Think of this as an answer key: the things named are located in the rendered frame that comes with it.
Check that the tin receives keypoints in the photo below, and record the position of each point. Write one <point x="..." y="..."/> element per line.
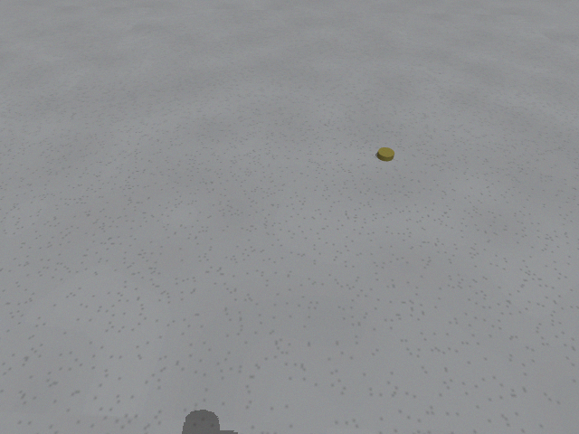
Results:
<point x="385" y="154"/>

